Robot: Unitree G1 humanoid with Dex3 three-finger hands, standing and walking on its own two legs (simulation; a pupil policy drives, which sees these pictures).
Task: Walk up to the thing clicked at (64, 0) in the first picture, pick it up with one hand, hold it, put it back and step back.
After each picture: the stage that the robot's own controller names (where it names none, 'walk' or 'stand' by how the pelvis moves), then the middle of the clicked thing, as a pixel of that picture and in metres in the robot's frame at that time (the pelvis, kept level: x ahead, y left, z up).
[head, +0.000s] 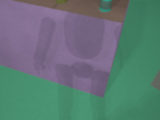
stand; out of the picture +0.94 +0.12 +0.14
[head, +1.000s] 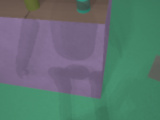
walk; out of the picture +0.80 +0.28 +0.15
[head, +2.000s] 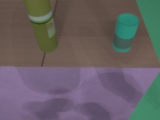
stand; (41, 17) +0.47 +0.15 +0.19
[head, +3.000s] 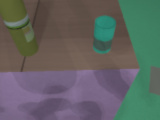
stand; (17, 22) +0.47 +0.21 +0.17
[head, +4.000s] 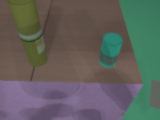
stand; (31, 34) +0.45 +0.19 +0.14
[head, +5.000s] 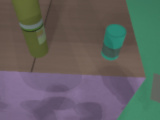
stand; (32, 24) +0.47 +0.18 +0.15
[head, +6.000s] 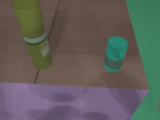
stand; (35, 37) +0.45 +0.17 +0.14
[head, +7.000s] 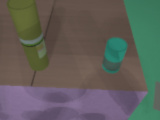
stand; (32, 39) +0.43 +0.18 +0.14
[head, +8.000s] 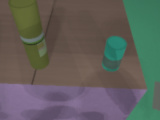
stand; (32, 37) +0.44 +0.17 +0.14
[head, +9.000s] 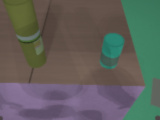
rise first; (29, 35) +0.44 +0.19 +0.14
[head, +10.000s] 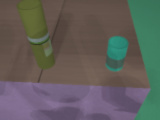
go down; (39, 38) +0.45 +0.19 +0.14
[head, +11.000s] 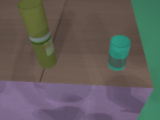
go down; (40, 37) +0.45 +0.19 +0.15
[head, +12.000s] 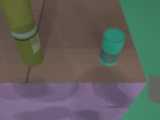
go down; (24, 32) +0.44 +0.17 +0.16
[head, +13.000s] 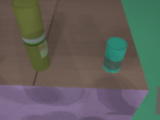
go down; (34, 39) +0.44 +0.17 +0.15
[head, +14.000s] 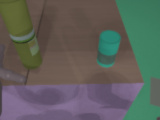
close in; (23, 35) +0.44 +0.19 +0.16
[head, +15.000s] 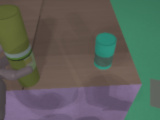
lift; (19, 52) +0.37 +0.18 +0.17
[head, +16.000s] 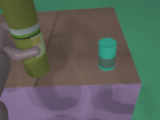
lift; (26, 32) +0.33 +0.14 +0.29
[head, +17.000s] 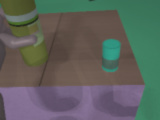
hold; (23, 19) +0.33 +0.15 +0.33
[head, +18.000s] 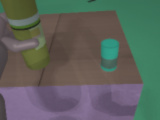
hold; (25, 23) +0.33 +0.14 +0.32
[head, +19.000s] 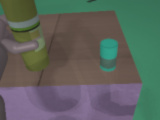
hold; (25, 25) +0.33 +0.15 +0.31
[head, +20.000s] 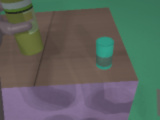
crouch; (18, 8) +0.39 +0.16 +0.33
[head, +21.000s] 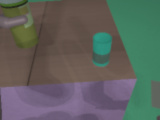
lower; (14, 3) +0.44 +0.17 +0.30
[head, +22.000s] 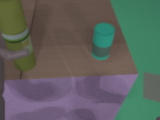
lower; (16, 35) +0.43 +0.19 +0.17
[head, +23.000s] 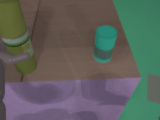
lower; (16, 38) +0.41 +0.19 +0.18
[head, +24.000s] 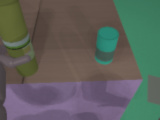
lower; (17, 41) +0.40 +0.19 +0.17
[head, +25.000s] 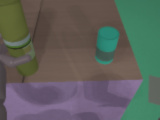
lower; (18, 40) +0.40 +0.19 +0.17
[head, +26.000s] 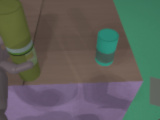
loosen; (20, 47) +0.38 +0.18 +0.17
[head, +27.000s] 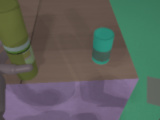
open; (17, 45) +0.39 +0.19 +0.17
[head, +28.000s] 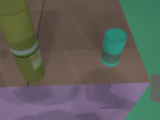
sink last; (25, 47) +0.37 +0.17 +0.17
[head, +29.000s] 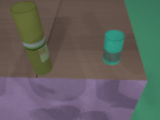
stand; (35, 43) +0.42 +0.19 +0.16
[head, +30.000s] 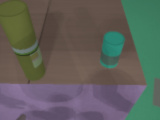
stand; (26, 47) +0.38 +0.18 +0.15
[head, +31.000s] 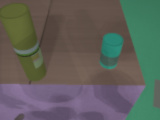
stand; (27, 48) +0.39 +0.18 +0.15
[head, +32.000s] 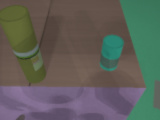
stand; (27, 50) +0.38 +0.18 +0.15
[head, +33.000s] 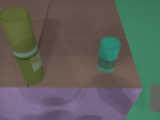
walk; (26, 51) +0.38 +0.18 +0.15
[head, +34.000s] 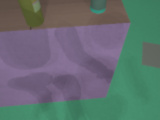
walk; out of the picture +0.59 +0.20 +0.17
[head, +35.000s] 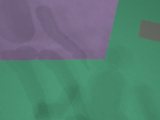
walk; out of the picture +1.00 +0.16 +0.17
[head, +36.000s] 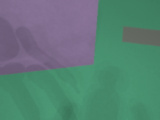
walk; out of the picture +1.05 +0.26 +0.16
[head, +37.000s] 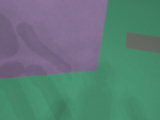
stand; out of the picture +1.01 +0.22 +0.14
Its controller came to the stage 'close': yes
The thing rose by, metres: 0.19
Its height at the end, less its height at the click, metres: +0.00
